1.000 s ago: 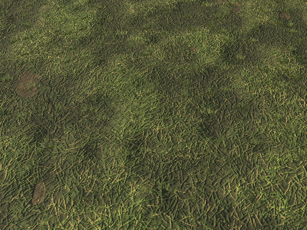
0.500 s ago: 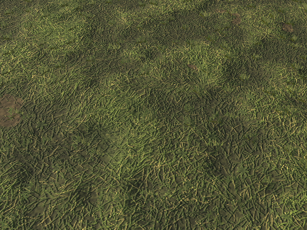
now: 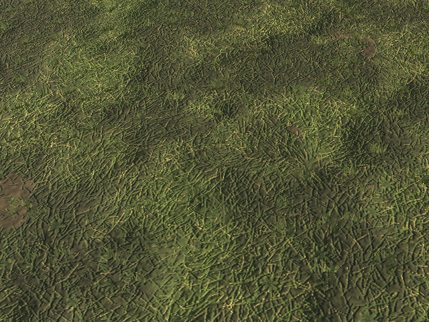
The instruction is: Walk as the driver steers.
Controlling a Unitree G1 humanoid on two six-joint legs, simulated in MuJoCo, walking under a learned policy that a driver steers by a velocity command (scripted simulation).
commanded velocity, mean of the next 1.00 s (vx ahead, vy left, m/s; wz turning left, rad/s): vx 0.50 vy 0.00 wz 0.00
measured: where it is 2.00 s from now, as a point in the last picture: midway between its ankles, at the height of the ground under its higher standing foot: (231, 172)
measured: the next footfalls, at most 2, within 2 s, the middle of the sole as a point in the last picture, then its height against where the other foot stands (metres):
left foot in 0.30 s outside the picture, level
right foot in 0.84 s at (265, 277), level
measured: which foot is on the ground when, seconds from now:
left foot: up 0.00-0.28, down 0.30-0.86, up 0.88-1.00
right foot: down 0.00-0.30, up 0.32-0.82, down 0.84-1.00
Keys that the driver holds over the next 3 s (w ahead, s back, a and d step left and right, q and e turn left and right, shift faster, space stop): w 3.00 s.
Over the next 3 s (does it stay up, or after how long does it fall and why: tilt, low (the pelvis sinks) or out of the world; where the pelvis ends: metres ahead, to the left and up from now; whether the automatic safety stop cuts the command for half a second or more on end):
stays up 1.67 0.05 -0.01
